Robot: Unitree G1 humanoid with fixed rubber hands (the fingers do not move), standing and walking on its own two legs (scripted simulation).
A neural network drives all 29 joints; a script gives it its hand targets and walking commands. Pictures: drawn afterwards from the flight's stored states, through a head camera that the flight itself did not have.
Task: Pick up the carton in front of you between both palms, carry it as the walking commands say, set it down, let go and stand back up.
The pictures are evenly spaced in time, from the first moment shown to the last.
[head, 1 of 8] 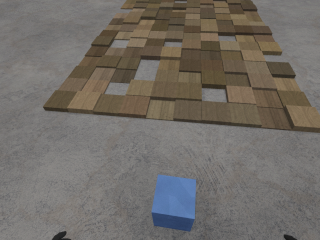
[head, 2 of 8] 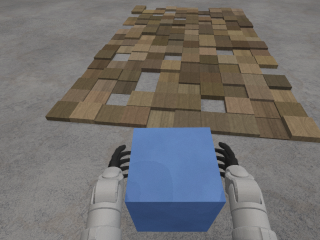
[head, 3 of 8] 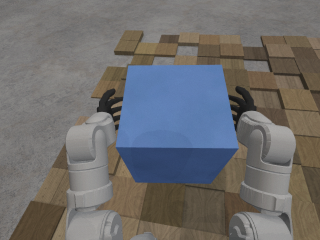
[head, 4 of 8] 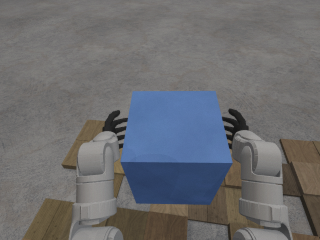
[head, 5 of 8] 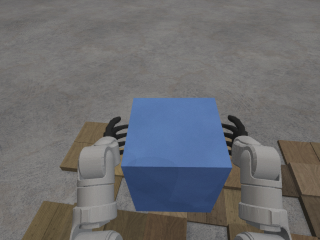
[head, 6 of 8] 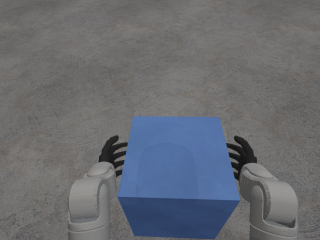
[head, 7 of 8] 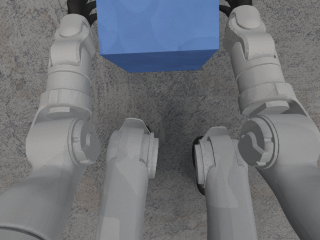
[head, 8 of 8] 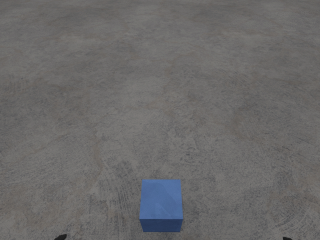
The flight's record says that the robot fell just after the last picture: no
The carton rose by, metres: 0.80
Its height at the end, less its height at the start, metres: +0.00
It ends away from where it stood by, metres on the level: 6.16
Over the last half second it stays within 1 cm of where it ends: yes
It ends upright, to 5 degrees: yes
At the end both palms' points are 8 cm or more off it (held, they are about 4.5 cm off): yes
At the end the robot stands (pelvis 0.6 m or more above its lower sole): yes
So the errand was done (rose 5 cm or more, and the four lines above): yes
